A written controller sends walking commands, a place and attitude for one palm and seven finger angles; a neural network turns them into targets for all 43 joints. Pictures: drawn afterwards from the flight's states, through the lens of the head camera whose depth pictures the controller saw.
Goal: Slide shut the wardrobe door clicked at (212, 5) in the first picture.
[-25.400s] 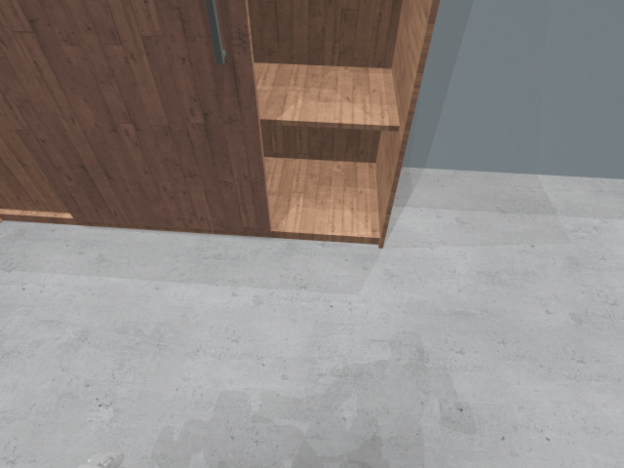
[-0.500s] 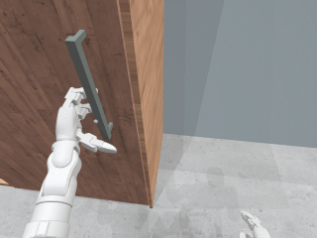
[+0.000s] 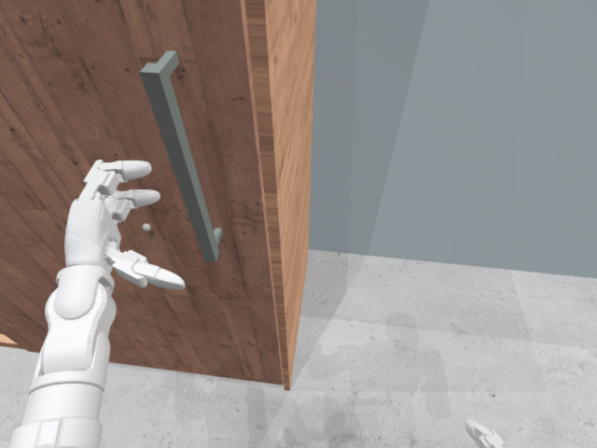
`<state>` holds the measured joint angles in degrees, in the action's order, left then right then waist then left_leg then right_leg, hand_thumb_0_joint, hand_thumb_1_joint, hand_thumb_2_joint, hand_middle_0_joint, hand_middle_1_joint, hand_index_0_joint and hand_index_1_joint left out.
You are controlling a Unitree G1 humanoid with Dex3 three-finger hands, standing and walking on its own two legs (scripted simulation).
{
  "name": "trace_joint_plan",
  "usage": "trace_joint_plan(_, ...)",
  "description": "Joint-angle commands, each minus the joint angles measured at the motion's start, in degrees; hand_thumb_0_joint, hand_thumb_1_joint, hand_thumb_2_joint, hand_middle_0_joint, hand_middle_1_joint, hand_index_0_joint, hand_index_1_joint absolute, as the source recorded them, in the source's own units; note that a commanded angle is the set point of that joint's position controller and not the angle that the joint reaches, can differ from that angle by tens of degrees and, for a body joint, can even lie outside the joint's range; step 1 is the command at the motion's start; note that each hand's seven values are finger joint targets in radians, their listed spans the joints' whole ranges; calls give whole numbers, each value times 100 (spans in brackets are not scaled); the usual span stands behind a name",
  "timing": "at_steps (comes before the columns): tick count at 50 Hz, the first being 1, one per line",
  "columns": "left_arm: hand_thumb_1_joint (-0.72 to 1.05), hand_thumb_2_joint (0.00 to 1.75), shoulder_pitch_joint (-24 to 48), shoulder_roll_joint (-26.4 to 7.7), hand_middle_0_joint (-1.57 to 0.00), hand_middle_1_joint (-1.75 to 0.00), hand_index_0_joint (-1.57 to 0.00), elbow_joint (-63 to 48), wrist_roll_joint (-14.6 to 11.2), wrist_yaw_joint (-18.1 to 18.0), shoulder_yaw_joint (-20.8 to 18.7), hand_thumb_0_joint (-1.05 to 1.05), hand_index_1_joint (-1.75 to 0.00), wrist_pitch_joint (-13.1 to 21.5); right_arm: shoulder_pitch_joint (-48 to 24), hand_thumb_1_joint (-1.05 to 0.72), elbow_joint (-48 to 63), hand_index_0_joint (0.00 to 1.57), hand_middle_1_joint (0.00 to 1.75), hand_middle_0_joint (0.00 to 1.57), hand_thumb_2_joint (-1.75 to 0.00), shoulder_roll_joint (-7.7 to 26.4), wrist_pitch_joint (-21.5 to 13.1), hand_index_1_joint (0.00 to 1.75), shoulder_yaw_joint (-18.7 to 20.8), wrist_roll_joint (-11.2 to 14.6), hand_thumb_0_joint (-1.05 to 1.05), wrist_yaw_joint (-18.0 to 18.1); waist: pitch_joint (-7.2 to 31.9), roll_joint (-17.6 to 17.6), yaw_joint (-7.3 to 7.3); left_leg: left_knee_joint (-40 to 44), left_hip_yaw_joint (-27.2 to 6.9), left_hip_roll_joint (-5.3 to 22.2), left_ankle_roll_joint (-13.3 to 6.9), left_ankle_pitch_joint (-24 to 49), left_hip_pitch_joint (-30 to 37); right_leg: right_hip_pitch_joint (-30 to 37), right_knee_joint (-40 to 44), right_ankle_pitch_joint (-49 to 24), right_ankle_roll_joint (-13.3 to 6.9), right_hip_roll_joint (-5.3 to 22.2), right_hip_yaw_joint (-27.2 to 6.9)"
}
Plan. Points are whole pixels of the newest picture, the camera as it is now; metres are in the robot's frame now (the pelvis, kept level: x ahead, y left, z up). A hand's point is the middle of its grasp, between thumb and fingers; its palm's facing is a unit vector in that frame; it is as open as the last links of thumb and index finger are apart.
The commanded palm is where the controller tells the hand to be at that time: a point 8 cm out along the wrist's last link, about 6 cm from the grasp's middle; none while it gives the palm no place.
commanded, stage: slip the hand off the handle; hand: left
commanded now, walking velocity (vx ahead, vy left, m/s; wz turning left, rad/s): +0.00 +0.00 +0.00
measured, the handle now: (194, 176) +0.40 +0.17 +0.17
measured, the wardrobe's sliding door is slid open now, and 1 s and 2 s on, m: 0.00 0.00 0.00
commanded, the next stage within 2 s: draw the hand back to the body in 0.78 s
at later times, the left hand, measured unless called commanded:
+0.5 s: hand (107, 308) +0.23 +0.23 +0.13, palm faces +0.25 -0.96 -0.13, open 14.7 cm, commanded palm +0.19 +0.27 +0.14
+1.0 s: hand (111, 316) +0.22 +0.22 +0.13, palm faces +0.09 -0.99 -0.11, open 14.7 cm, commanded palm +0.18 +0.28 +0.14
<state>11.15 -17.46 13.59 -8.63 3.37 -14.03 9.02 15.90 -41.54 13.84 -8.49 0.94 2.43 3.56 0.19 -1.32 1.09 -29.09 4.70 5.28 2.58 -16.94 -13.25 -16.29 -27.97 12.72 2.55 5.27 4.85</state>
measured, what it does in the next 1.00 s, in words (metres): stands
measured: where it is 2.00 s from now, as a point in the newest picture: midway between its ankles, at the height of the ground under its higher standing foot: outside the picture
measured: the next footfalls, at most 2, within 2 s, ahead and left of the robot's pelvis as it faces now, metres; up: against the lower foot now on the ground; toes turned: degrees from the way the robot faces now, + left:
none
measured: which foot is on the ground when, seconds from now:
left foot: down 0.00-1.00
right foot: down 0.00-1.00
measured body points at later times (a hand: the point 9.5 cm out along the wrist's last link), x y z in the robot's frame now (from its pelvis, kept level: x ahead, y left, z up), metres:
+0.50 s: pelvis -0.01 -0.02 +0.00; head -0.01 -0.03 +0.45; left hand +0.21 +0.28 +0.14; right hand +0.19 -0.25 -0.08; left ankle -0.02 +0.14 -0.74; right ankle +0.02 -0.15 -0.74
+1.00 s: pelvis -0.01 -0.01 +0.00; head -0.02 -0.03 +0.44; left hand +0.21 +0.27 +0.13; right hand +0.16 -0.24 -0.09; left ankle -0.02 +0.14 -0.74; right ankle +0.02 -0.15 -0.74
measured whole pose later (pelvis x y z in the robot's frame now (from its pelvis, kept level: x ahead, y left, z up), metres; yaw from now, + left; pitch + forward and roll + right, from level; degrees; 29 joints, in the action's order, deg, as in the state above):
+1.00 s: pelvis -0.01 -0.01 +0.00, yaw +2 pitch -2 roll +0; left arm -8.6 -19.0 -2.0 -18.2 17.4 -16.6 4.4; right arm 13.4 -39.2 14.9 -14.3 -1.9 3.5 5.3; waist -0.8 -3.3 2.7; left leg -32.1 2.0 5.5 3.2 -17.4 -12.2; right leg -14.3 -31.5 14.4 1.7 5.3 6.9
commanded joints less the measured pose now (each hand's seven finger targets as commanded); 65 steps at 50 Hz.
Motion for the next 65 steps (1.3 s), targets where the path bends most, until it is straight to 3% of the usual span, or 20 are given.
trace_joint_plan(1,-55,20,1122,-1011,-25,-115,-25,-1396,-121,48,-438,0,-115,271,-494,-90,851,20,30,20,-90,809,-350,30,235,-1,0,70,1166,12,104,422,-205,-431,-184,1406,-11,843,84,-1030,-284,-558,-5)
trace_joint_plan(6,-55,20,859,-974,-25,-115,-25,-2251,-118,-25,-456,0,-115,396,-623,-90,951,20,30,20,-90,715,-440,30,214,-57,0,68,1372,-255,120,334,-167,-443,-182,1638,166,962,21,-1270,-271,-559,-21)
trace_joint_plan(9,-55,20,234,-1004,-25,-115,-25,-2393,-188,19,-590,0,-115,482,-646,-90,943,20,30,20,-90,728,-516,30,210,-75,0,55,1303,-85,157,264,-159,-455,-200,1732,136,1036,-18,-1496,-270,-567,-17)
trace_joint_plan(16,-55,20,-433,-918,-25,-115,-25,-2620,-464,364,-567,0,-115,318,-818,-90,1027,20,30,20,-90,718,-611,30,129,2,0,95,720,-6,102,270,-152,-488,-227,1110,-40,829,113,-974,-229,-529,-28)
trace_joint_plan(22,-55,20,-747,-902,-25,-115,-25,-3062,-607,526,-564,0,-115,423,-914,-90,1105,20,30,20,-90,711,-767,30,103,-1,0,122,702,-95,134,205,-218,-519,-232,889,-7,747,139,-657,-225,-512,-42)
trace_joint_plan(26,-55,20,-1056,-1123,-25,-115,-25,-2909,-659,587,-839,0,-115,464,-939,-90,1085,20,30,20,-90,720,-808,30,88,-7,0,139,538,-42,190,186,-242,-526,-221,643,-161,687,160,-333,-216,-481,-55)
trace_joint_plan(28,-55,20,-1053,-1026,-25,-115,-25,-3035,-702,624,-753,0,-115,488,-994,-90,1107,20,30,20,-90,694,-843,30,75,0,0,144,577,-82,166,147,-238,-550,-230,577,-141,640,193,-232,-209,-467,-74)
trace_joint_plan(30,-55,20,-757,-1191,-25,-115,-25,-2907,-723,613,-858,0,-115,493,-983,-90,1023,20,30,20,-90,722,-845,30,69,-6,0,168,461,-63,97,153,-268,-542,-218,355,-225,536,257,107,-195,-455,-91)
trace_joint_plan(37,-55,20,-371,-1126,-25,-115,-25,-2667,-721,709,-700,0,-115,568,-1051,-90,981,20,30,20,-90,727,-914,30,60,-5,0,190,599,-234,93,141,-330,-556,-213,197,-258,472,240,296,-220,-425,-99)
trace_joint_plan(40,-55,20,-614,-1331,-25,-115,-25,-2578,-720,707,-948,0,-115,559,-1006,-90,984,20,30,20,-90,759,-921,30,86,-20,0,184,845,-129,192,122,-362,-550,-204,408,-236,647,123,48,-235,-441,-59)
trace_joint_plan(43,-55,20,-879,-1027,-25,-115,-25,-2795,-749,716,-734,0,-115,535,-992,-90,1057,20,30,20,-90,722,-959,30,51,-10,0,153,908,-222,226,159,-343,-550,-183,661,-177,704,24,-384,-246,-476,8)
trace_joint_plan(45,-55,20,-1181,-1208,-25,-115,-25,-2732,-744,646,-978,0,-115,486,-931,-90,1062,20,30,20,-90,754,-958,30,71,-20,0,145,915,-53,304,167,-349,-543,-165,729,-244,783,-37,-438,-245,-497,36)
trace_joint_plan(46,-55,20,-1479,-1147,-25,-115,-25,-2344,-946,1228,-601,0,-115,42,-1016,-90,1138,20,30,20,-90,904,-986,30,31,89,0,170,906,-98,228,291,-304,-535,-247,592,-62,921,53,-500,-287,-472,21)
trace_joint_plan(48,-55,20,-968,-1732,-25,-115,-25,-2750,-1155,1688,-1062,0,-115,-384,-1134,-90,1313,20,30,20,-90,890,-984,30,-13,136,0,287,912,-44,299,264,-307,-559,-305,667,-47,1065,128,-587,-257,-462,-16)
trace_joint_plan(50,-55,20,-793,-1967,-25,-115,-25,-2808,-1395,2037,-1305,0,-115,-711,-1183,-90,1391,20,30,20,-90,907,-982,30,-61,166,0,336,822,-152,297,283,-329,-586,-316,712,42,1097,225,-533,-258,-479,-1)
trace_joint_plan(51,-55,20,-784,-1762,-25,-115,-25,-2966,-1480,2097,-1189,0,-115,-749,-1201,-90,1477,20,30,20,-90,797,-1007,30,-115,174,0,328,710,-164,306,313,-329,-588,-309,734,34,1045,265,-520,-244,-484,36)
trace_joint_plan(53,-55,20,-980,-1780,-25,-115,-25,-2903,-1617,2012,-1449,0,-115,-714,-1096,-90,1463,20,30,20,-90,827,-1037,30,-104,140,0,304,630,-2,328,313,-354,-574,-276,800,2,1014,280,-566,-240,-540,64)
trace_joint_plan(55,-55,20,-1107,-1583,-25,-115,-25,-2986,-1646,1937,-1367,0,-115,-661,-1075,-90,1469,20,30,20,-90,814,-1068,30,-94,139,0,253,611,-219,324,336,-325,-577,-237,848,66,1018,284,-624,-254,-564,91)
trace_joint_plan(57,-55,20,-1205,-1301,-25,-115,-25,-2953,-1599,1944,-1051,0,-115,-683,-1029,-90,1461,20,30,20,-90,828,-1099,30,-95,171,0,225,429,-144,228,368,-276,-554,-242,778,79,870,313,-613,-231,-578,105)
trace_joint_plan(65,-55,20,-1125,-1499,-25,-115,-25,-3726,-1386,1892,-1068,0,-115,-876,-1113,-90,1542,20,30,20,-90,839,-1101,30,-104,134,0,250,630,-436,248,426,-300,-546,-239,904,281,980,311,-712,-259,-603,142)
